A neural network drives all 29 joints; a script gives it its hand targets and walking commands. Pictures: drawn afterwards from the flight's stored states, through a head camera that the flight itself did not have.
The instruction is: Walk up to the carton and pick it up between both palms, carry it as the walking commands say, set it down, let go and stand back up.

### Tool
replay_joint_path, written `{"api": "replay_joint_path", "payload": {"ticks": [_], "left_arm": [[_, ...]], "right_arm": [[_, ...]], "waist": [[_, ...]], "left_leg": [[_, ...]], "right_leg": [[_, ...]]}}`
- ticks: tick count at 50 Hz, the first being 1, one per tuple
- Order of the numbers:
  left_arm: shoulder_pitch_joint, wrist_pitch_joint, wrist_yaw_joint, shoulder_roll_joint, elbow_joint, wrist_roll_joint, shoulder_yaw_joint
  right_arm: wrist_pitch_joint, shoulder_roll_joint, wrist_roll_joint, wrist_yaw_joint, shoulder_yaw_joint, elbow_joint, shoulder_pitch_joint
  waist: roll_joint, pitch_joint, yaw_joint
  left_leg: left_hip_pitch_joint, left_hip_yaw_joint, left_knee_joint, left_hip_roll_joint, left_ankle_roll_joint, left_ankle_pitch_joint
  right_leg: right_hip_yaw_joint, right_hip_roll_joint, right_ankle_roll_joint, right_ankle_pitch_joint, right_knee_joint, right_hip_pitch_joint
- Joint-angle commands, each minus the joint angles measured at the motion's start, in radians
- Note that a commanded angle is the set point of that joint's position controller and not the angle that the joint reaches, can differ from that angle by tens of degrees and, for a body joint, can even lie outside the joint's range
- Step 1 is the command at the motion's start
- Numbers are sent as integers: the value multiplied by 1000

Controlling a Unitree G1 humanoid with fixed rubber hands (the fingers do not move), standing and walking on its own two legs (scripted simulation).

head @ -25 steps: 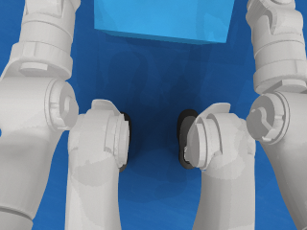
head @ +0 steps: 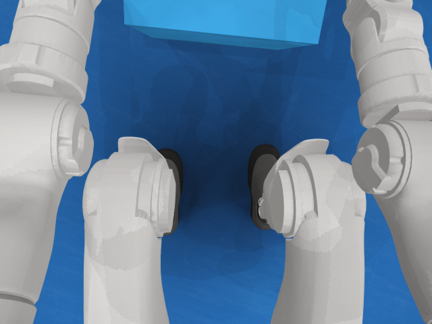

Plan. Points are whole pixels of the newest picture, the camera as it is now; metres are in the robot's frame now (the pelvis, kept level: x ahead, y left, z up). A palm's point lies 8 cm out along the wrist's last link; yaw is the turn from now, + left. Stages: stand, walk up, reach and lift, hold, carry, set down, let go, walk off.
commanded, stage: set down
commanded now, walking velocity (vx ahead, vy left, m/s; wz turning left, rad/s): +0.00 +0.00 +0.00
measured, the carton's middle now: out of the picture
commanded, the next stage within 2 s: let go in 1.76 s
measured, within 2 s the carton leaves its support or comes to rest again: neither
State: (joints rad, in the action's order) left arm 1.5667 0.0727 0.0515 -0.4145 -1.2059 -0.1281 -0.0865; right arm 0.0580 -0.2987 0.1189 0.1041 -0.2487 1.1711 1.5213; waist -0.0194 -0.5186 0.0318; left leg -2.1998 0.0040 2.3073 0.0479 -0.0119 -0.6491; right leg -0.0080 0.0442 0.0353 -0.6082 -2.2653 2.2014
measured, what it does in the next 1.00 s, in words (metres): rises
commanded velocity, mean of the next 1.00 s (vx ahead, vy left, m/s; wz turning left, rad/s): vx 0.00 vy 0.00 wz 0.00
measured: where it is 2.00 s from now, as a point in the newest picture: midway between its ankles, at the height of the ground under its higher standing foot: (215, 203)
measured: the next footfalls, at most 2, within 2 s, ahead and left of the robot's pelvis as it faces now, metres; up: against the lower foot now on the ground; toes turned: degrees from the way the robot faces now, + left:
none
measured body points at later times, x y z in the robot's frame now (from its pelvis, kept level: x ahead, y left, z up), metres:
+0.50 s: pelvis -0.01 +0.00 +0.01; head +0.37 +0.01 +0.24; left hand +0.59 +0.20 -0.15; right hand +0.56 -0.20 -0.15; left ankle +0.10 +0.11 -0.32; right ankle +0.11 -0.12 -0.32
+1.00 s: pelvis +0.00 +0.00 +0.11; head +0.35 +0.01 +0.39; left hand +0.59 +0.22 +0.00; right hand +0.57 -0.21 +0.00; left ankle +0.10 +0.11 -0.32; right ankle +0.11 -0.12 -0.32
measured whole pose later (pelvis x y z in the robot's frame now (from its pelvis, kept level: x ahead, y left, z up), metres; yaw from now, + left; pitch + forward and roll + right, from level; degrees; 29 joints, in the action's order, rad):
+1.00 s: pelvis +0.00 +0.00 +0.11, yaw +1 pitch +45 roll -1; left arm 1.43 0.20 0.00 -0.48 -1.02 -0.12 -0.15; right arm 0.20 -0.32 0.11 0.10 -0.29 0.88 1.32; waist 0.00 -0.11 0.05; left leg -2.11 0.00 1.87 0.04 -0.01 -0.55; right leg 0.00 0.02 0.02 -0.52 -1.84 2.11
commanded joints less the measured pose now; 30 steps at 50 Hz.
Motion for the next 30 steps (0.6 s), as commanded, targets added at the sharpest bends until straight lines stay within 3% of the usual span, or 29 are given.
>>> {"api": "replay_joint_path", "payload": {"ticks": [1, 12, 22, 30], "left_arm": [[319, -28, 14, -155, 73, -52, 27], [325, -21, -25, -189, -9, -114, 60], [332, 10, 1, -253, 186, -108, 37], [253, 49, -4, -227, 197, -81, 6]], "right_arm": [[-26, -154, 41, 15, 28, -85, 247], [-13, -199, 77, -11, 60, -49, 250], [18, -229, 102, 26, 71, -236, 240], [58, -199, 58, 28, 26, -278, 149]], "waist": [[88, 1165, 21], [68, 1108, 27], [79, 1515, 14], [81, 1496, 27]], "left_leg": [[497, 23, -183, -17, 34, 422], [417, 27, -192, -46, 23, 327], [625, -13, -215, -34, 22, 422], [603, -27, -310, -21, 19, 388]], "right_leg": [[-26, 3, -4, 403, 121, -464], [-13, -27, -13, 356, 138, -466], [-40, -12, -12, 459, 177, -677], [-51, -7, -16, 405, 272, -618]]}}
